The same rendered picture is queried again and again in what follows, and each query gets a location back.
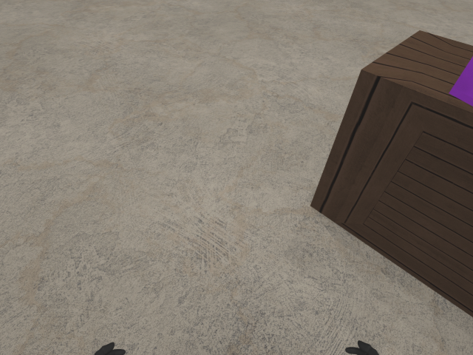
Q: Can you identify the carton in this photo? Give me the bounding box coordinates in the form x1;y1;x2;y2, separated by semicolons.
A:
449;56;473;106

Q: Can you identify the robot right hand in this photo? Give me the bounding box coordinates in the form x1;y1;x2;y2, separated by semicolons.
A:
345;340;379;355

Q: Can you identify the pedestal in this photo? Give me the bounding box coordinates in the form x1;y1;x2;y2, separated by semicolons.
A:
310;30;473;317

